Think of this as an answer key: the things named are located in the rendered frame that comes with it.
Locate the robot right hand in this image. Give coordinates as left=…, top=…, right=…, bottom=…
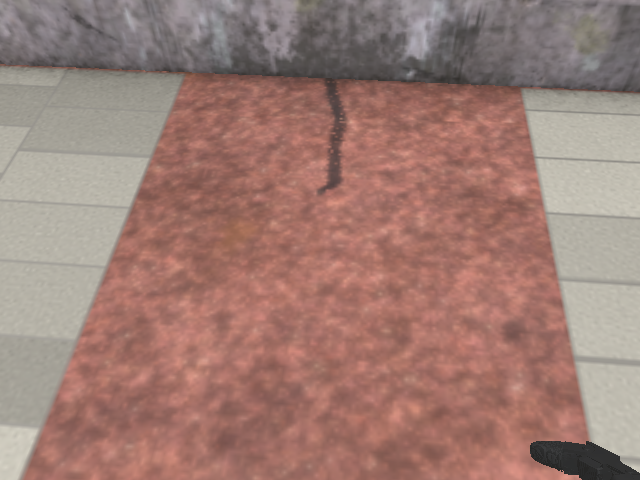
left=530, top=441, right=640, bottom=480

